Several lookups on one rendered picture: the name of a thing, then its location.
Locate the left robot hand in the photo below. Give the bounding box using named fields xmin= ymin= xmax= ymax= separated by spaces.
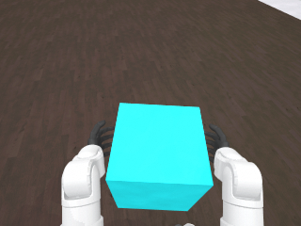
xmin=87 ymin=120 xmax=115 ymax=157

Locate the left robot forearm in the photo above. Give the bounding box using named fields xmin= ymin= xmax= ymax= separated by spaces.
xmin=60 ymin=144 xmax=105 ymax=226

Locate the carton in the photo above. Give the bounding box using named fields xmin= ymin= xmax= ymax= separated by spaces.
xmin=105 ymin=103 xmax=214 ymax=211

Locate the right robot hand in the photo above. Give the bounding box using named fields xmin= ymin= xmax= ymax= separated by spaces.
xmin=203 ymin=123 xmax=230 ymax=163

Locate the right robot forearm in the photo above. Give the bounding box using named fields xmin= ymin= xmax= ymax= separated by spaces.
xmin=214 ymin=147 xmax=264 ymax=226

